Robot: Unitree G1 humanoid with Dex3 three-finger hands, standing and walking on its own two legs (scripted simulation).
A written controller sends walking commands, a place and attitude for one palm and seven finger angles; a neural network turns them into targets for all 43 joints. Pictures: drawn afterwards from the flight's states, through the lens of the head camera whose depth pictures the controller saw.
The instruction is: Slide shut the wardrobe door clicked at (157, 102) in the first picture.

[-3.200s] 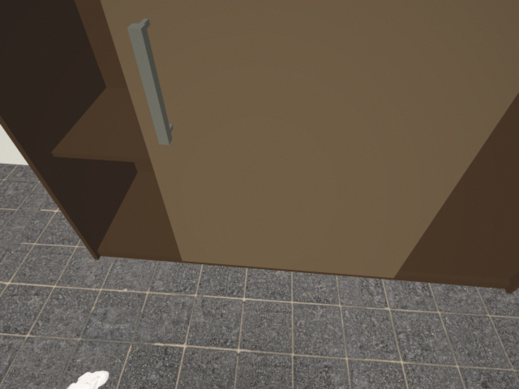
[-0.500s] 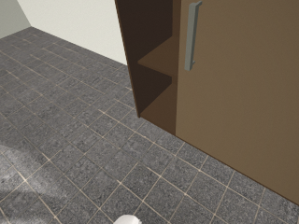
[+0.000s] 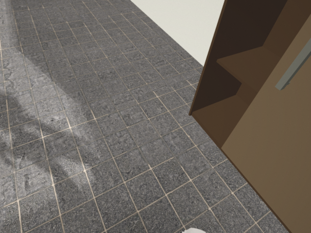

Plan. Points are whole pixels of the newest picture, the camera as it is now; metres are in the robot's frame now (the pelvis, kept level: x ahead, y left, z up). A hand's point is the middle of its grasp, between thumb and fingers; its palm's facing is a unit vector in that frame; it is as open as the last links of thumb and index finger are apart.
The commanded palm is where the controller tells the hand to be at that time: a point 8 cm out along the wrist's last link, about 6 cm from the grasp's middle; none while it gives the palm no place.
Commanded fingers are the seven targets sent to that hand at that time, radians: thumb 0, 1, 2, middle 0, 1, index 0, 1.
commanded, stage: walk to a spot facing it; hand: right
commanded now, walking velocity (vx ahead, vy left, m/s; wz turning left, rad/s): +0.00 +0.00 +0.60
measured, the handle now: (304, 58) +0.73 -0.49 +0.11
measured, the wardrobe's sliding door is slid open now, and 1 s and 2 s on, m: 0.39 0.39 0.39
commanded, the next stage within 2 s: turn to face it in 2.00 s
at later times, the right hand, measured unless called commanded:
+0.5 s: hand out of the picture +0.13 -0.26 -0.17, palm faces -0.18 +0.97 -0.17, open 7.4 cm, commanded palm none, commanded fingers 0.00 -0.90 -0.90 0.20 0.30 0.20 0.30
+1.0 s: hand (170, 148) +0.45 -0.03 -0.18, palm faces -0.55 +0.82 -0.17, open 7.4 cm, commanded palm none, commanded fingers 0.00 -0.90 -0.90 0.20 0.30 0.20 0.30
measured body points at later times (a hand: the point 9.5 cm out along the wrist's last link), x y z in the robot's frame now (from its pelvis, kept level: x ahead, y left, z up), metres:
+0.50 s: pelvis +0.07 -0.06 +0.01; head +0.08 -0.10 +0.46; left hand +0.08 +0.20 -0.11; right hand +0.14 -0.31 -0.16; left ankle +0.02 +0.08 -0.64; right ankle +0.06 -0.14 -0.74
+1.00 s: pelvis +0.24 +0.05 -0.02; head +0.28 +0.06 +0.42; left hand +0.05 +0.20 -0.17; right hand +0.48 -0.07 -0.17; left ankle +0.26 +0.13 -0.74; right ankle +0.17 -0.13 -0.62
